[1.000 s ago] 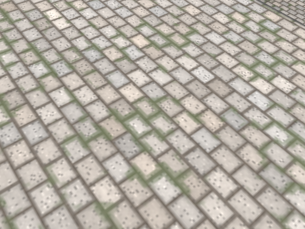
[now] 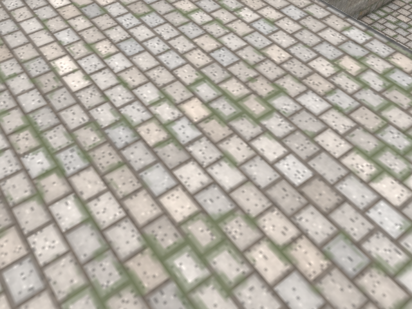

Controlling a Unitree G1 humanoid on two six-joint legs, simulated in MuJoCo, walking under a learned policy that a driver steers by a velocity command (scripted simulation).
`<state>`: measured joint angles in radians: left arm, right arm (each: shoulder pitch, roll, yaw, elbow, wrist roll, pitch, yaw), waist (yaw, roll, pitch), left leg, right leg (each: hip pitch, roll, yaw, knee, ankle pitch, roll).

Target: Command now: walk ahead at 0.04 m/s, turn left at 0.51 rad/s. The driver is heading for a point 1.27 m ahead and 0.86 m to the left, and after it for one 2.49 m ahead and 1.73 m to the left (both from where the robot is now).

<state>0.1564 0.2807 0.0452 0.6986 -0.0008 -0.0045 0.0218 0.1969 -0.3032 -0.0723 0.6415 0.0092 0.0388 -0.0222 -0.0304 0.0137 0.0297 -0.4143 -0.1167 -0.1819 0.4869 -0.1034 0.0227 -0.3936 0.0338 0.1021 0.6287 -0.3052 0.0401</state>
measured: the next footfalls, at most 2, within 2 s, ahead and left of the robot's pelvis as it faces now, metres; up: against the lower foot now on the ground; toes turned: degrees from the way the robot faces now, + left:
right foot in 0.02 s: +0.08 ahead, -0.13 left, +0.00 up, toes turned +6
left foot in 0.46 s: +0.01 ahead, +0.12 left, +0.00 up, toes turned +19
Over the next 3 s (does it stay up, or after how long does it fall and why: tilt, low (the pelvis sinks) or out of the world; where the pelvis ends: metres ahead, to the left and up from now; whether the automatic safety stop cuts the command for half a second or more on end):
stays up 0.53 0.24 0.01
